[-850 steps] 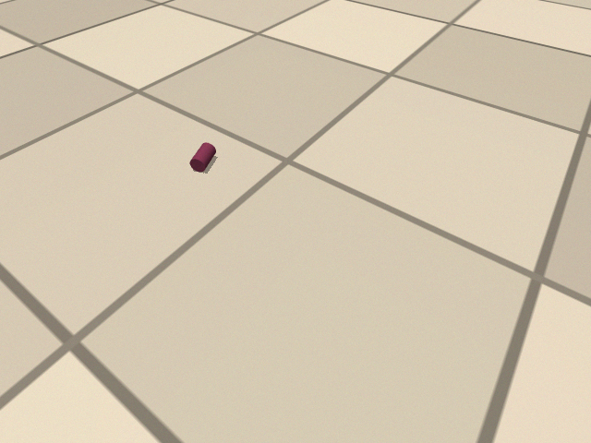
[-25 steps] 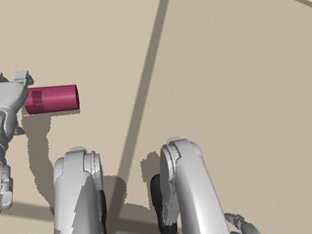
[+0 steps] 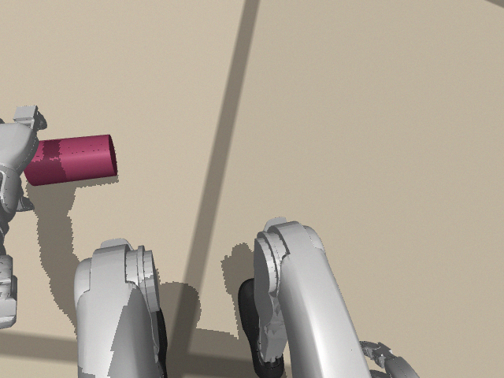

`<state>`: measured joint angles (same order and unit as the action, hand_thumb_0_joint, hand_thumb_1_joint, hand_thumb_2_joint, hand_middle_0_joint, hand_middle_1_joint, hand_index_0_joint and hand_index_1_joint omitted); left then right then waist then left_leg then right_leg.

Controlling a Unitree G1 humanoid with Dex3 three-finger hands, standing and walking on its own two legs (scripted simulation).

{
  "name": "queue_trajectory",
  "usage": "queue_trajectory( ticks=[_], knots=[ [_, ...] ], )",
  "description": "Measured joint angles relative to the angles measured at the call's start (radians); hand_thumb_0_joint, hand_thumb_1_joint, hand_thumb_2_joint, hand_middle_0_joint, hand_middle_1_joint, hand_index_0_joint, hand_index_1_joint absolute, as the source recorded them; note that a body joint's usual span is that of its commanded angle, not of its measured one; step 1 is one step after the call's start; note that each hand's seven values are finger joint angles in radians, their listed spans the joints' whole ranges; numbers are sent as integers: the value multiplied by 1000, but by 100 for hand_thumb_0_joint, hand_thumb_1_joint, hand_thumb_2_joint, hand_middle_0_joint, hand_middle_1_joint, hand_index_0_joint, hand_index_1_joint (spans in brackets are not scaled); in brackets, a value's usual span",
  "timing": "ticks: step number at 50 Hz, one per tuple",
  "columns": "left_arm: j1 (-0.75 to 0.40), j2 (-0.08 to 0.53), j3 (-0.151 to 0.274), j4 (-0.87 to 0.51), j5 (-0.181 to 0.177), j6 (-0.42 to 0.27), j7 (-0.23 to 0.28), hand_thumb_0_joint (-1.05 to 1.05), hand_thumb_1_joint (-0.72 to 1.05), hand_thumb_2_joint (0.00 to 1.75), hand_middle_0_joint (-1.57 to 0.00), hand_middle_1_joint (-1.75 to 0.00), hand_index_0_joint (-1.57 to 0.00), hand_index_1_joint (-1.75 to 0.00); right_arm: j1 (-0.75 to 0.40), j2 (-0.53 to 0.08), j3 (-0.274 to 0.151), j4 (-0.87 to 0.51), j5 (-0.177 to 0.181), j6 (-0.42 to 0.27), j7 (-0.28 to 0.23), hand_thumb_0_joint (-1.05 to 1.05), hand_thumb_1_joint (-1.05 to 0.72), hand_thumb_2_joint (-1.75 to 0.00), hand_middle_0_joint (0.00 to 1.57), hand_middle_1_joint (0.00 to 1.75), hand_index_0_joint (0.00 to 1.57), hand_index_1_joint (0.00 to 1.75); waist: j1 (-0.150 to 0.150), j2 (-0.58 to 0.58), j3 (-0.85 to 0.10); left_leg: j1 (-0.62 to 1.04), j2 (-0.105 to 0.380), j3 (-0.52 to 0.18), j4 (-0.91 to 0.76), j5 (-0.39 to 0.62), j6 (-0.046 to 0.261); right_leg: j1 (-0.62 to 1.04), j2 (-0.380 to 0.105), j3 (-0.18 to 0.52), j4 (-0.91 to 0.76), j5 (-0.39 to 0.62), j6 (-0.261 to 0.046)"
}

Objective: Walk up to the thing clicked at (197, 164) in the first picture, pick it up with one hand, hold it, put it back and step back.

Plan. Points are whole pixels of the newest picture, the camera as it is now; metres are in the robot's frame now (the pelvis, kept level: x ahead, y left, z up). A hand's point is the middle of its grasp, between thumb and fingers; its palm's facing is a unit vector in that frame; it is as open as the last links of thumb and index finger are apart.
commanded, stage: rise first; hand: left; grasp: from above
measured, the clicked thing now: (73, 159) +0.49 +0.27 -0.29
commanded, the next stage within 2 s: approach in 1.08 s
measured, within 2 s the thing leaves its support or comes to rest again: neither
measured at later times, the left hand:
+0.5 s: hand (18, 167) +0.45 +0.31 -0.18, palm faces -0.46 -0.07 -0.89, open 14.1 cm
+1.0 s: hand (14, 167) +0.44 +0.31 -0.17, palm faces -0.47 -0.07 -0.88, open 14.1 cm
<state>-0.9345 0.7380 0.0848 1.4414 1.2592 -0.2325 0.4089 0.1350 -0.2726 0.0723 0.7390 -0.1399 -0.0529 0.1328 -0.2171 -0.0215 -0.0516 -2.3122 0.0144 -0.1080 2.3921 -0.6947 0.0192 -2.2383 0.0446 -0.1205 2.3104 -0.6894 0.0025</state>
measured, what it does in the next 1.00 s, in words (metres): stands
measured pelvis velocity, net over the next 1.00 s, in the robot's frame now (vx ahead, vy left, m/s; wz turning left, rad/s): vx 0.00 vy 0.00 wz -0.01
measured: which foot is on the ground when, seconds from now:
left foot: down 0.00-1.00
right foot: down 0.00-1.00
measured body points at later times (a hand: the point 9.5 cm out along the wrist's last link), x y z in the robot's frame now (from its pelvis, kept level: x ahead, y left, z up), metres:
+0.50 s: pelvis +0.00 +0.00 -0.01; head +0.24 +0.08 +0.36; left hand +0.47 +0.31 -0.13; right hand +0.05 -0.27 -0.11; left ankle +0.07 +0.12 -0.30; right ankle +0.10 -0.11 -0.30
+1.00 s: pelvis +0.00 +0.00 +0.00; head +0.23 +0.08 +0.37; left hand +0.46 +0.31 -0.12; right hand +0.06 -0.27 -0.10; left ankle +0.07 +0.12 -0.30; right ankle +0.10 -0.11 -0.30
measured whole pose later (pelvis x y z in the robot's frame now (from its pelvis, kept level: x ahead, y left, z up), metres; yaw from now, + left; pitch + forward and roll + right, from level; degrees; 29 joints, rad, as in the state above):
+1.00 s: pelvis +0.00 +0.00 +0.00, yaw +0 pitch +34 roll -9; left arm -0.95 0.77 0.06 1.45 1.25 -0.23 0.37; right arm 0.15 -0.28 0.10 0.72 -0.14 -0.05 0.13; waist -0.24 -0.02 -0.05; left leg -2.32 0.01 -0.12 2.40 -0.69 0.02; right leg -2.24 0.04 -0.13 2.31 -0.68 0.00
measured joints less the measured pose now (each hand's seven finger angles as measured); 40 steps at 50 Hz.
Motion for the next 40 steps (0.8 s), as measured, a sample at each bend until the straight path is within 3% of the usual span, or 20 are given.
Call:
queue_trajectory(
  ticks=[20,40],
  knots=[
    [-27,38,-1,37,6,6,-2,0,-54,102,-9,-102,-8,-103,15,-1,27,-4,-6,-5,2,1,-91,-90,20,30,20,30,-25,-7,13,-20,-2,-9,26,4,0,-14,0,-9,19,4,1],
    [-20,42,-7,1,-11,8,-32,0,-53,101,-9,-103,-9,-103,16,-4,25,-15,2,-1,1,1,-91,-90,20,30,20,30,-17,-2,5,-13,-3,-10,16,4,0,-7,0,-9,9,5,2]
  ],
)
